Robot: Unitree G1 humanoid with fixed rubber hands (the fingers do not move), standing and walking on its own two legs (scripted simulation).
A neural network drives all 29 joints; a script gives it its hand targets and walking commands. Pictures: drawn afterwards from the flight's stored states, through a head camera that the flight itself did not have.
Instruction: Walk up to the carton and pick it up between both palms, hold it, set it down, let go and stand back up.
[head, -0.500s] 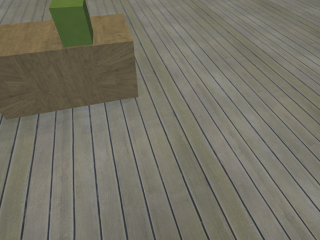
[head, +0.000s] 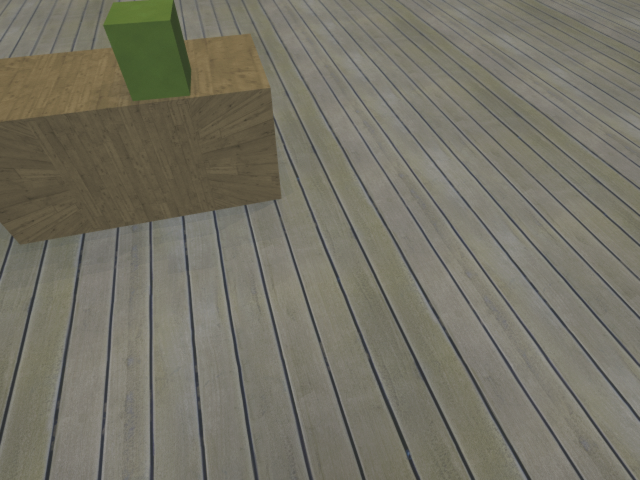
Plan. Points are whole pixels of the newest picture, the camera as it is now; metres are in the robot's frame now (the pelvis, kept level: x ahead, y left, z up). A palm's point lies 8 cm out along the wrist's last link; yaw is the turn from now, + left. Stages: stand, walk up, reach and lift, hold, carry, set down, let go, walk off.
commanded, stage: stand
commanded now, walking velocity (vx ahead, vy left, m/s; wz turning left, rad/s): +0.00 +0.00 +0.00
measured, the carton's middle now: (152, 50) +1.45 +0.60 -0.09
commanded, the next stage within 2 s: walk up in 0.10 s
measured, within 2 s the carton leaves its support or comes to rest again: neither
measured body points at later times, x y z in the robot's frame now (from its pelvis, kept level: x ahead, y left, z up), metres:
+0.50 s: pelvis +0.03 +0.02 -0.01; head +0.02 +0.02 +0.44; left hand -0.02 +0.27 -0.16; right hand +0.05 -0.24 -0.16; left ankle +0.03 +0.14 -0.70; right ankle -0.02 -0.10 -0.74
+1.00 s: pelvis +0.22 +0.13 -0.02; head +0.20 +0.13 +0.43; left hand +0.29 +0.40 -0.13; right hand +0.22 -0.14 -0.16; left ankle +0.16 +0.23 -0.74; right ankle +0.38 +0.04 -0.68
